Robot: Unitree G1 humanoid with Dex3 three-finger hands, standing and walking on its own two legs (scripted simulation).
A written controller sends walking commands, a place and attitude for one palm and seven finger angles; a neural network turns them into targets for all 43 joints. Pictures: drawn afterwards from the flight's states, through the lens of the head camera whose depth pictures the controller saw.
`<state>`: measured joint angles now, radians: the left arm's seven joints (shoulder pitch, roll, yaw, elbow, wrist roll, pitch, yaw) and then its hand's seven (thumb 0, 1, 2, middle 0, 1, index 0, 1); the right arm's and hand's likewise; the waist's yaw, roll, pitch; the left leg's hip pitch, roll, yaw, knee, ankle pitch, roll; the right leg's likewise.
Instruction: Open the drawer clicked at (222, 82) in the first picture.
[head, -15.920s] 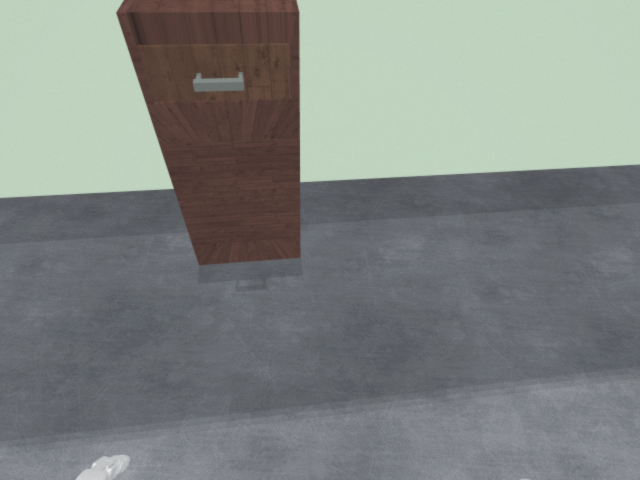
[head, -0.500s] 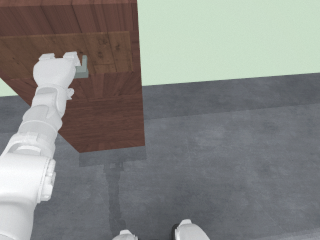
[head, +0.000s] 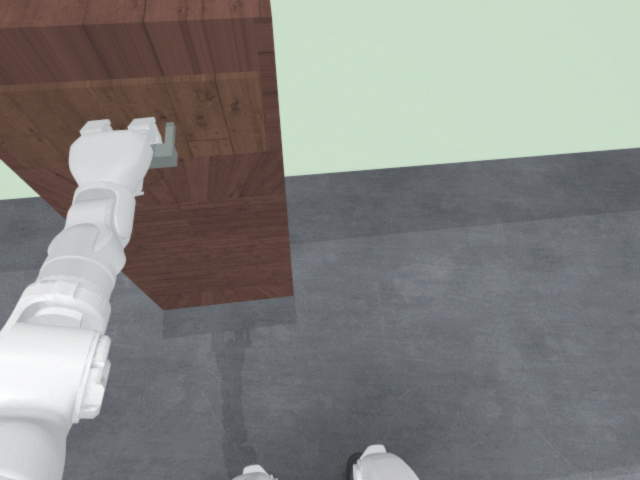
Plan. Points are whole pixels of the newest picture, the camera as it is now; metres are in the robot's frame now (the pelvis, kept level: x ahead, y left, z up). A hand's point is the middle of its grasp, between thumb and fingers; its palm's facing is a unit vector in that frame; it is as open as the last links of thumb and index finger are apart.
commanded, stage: pull the drawer open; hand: left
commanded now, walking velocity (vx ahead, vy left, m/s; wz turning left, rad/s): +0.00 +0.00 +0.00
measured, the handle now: (129, 145) +0.55 +0.22 +0.04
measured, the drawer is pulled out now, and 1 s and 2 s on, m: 0.01 0.12 0.30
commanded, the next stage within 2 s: none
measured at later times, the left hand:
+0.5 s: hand (130, 199) +0.47 +0.22 +0.02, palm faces -0.06 -0.01 -1.00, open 5.4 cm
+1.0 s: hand (124, 266) +0.38 +0.22 +0.01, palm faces -0.01 -0.05 -1.00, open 5.4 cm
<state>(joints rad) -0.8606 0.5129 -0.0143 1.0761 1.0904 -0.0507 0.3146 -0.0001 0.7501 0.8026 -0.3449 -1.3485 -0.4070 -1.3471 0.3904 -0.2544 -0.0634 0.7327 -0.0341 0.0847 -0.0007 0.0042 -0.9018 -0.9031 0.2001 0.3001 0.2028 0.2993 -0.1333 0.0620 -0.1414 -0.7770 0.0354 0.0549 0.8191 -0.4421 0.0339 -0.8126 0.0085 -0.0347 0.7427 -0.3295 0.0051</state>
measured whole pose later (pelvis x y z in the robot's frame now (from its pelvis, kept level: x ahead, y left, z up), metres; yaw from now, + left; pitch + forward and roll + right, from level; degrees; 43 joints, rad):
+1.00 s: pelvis +0.00 +0.00 +0.01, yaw +0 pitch +15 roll -1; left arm -0.37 0.37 -0.08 0.64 1.07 0.00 0.38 0.02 0.75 0.82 -0.32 -1.35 -0.41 -1.35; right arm 0.27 -0.24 -0.07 0.69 0.00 0.10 0.00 0.01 -0.90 -0.90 0.20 0.30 0.20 0.30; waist -0.03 0.06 -0.13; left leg -0.57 0.02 0.06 0.72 -0.41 0.03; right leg -0.62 0.00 -0.02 0.68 -0.32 0.00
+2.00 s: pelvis +0.00 -0.03 +0.01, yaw -1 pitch +9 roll +1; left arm 0.46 0.33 -0.05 -0.10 1.07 0.01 0.41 0.04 0.71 0.75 -0.27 -1.33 -0.41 -1.33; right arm 0.08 -0.22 -0.03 0.60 -0.04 0.04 0.02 0.01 -0.90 -0.90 0.20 0.30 0.20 0.30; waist 0.06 0.03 -0.11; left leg -0.45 0.03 0.08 0.73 -0.44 -0.01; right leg -0.54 0.02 0.00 0.77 -0.38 -0.03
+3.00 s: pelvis -0.03 -0.04 +0.01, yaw +2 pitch +6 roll +1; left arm 0.22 0.33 -0.11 0.09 1.09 0.04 0.39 0.00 -0.48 0.31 -0.31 -1.20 -0.32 -1.20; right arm 0.10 -0.22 -0.01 0.64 -0.03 0.04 -0.04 0.01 -0.90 -0.90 0.20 0.30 0.20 0.30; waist 0.08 0.04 -0.07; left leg -0.45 0.02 0.03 0.73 -0.39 -0.01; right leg -0.53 0.00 -0.04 0.76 -0.34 -0.04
